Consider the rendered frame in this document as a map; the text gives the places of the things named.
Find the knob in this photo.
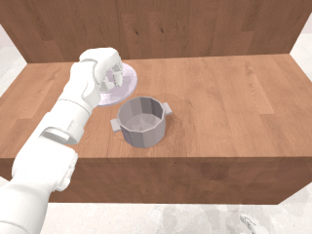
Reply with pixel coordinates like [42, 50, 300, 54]
[106, 69, 114, 82]

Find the robot left upper arm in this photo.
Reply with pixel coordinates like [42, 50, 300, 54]
[0, 136, 78, 234]

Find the left robot hand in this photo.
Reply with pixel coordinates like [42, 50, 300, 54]
[79, 47, 124, 93]

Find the left robot forearm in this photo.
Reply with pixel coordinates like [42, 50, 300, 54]
[12, 56, 107, 177]

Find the right robot hand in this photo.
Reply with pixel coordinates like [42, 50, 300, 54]
[239, 214, 269, 234]

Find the lid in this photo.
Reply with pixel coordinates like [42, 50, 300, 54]
[97, 62, 137, 107]

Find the table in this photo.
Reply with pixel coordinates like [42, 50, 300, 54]
[0, 0, 312, 205]

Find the pot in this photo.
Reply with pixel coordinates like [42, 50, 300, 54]
[110, 96, 173, 148]

